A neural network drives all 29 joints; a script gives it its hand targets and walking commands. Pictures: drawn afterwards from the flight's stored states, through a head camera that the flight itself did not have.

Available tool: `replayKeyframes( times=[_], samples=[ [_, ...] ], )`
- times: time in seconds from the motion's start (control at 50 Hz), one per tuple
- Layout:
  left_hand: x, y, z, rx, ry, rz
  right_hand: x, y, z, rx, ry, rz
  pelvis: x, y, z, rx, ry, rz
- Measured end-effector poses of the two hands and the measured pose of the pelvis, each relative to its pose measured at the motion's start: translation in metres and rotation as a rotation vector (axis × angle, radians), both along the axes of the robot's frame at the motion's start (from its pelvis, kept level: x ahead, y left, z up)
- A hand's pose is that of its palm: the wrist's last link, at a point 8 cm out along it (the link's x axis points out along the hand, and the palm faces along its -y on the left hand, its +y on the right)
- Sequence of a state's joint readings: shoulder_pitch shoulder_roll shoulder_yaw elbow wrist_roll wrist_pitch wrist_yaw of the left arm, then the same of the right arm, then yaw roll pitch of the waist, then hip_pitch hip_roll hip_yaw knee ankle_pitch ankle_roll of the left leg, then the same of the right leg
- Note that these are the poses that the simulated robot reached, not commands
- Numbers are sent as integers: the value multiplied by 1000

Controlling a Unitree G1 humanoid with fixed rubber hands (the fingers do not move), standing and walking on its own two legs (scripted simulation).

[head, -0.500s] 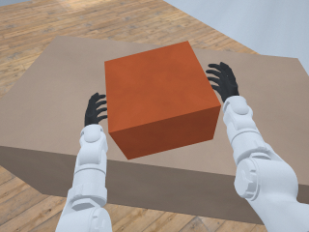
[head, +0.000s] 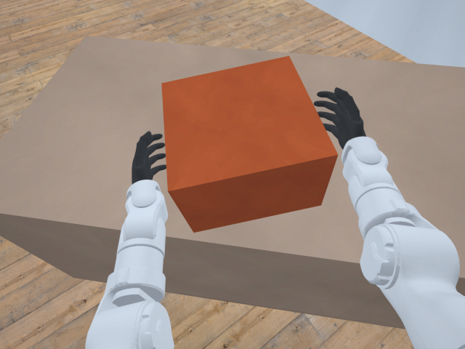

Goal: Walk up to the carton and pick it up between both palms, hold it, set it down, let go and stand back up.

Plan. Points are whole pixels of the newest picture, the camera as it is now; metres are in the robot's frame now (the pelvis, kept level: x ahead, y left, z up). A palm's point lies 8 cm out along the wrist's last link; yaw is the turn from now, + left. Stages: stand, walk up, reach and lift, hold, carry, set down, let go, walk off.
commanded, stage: set down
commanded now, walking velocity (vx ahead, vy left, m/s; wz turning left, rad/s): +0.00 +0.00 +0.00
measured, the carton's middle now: (241, 144) +0.50 +0.04 +0.00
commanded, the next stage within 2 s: none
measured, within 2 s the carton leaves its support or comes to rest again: rests again in 1.22 s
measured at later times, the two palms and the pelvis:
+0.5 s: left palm (148, 182) +0.36 +0.20 +0.03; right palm (344, 133) +0.48 -0.15 +0.08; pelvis +0.00 +0.00 +0.00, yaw +0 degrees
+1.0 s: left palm (150, 180) +0.37 +0.20 +0.03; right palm (345, 135) +0.48 -0.15 +0.08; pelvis -0.01 +0.00 +0.00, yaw -1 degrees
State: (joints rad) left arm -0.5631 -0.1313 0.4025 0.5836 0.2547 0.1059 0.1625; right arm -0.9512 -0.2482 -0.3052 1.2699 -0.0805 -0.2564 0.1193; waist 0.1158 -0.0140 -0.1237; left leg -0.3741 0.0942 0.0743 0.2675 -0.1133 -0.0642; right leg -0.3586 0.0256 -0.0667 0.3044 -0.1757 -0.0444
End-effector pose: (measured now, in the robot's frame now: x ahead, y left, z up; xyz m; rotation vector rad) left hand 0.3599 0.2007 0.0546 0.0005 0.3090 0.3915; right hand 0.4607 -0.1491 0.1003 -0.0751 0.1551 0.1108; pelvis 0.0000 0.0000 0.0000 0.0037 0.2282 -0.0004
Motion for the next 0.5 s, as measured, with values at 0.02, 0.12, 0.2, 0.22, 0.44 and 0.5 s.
replayKeyframes(
  times=[0.02, 0.12, 0.2, 0.22, 0.44, 0.5],
  samples=[
    [1, 0, -1, 1, 0, 1, 2, 0, -1, 0, 1, 1, 0, 0, 0, 0, 5, 0],
    [6, -1, -5, 3, 3, 7, 9, 0, -4, -2, 6, 6, 2, -2, -1, -2, 27, 0],
    [7, -2, -9, -2, 4, 13, 13, 0, -8, 0, 14, 6, 2, -3, -1, -2, 46, -1],
    [7, -2, -11, -1, 7, 13, 13, 0, -9, 0, 16, 7, 2, -3, -2, -3, 50, -1],
    [3, -2, -20, -14, 19, 24, 14, 1, -16, 0, 39, 21, -3, -2, -3, -4, 88, -5],
    [4, -1, -20, -17, 18, 24, 15, 2, -15, 2, 39, 23, -5, -2, -3, -4, 97, -7]
  ],
)
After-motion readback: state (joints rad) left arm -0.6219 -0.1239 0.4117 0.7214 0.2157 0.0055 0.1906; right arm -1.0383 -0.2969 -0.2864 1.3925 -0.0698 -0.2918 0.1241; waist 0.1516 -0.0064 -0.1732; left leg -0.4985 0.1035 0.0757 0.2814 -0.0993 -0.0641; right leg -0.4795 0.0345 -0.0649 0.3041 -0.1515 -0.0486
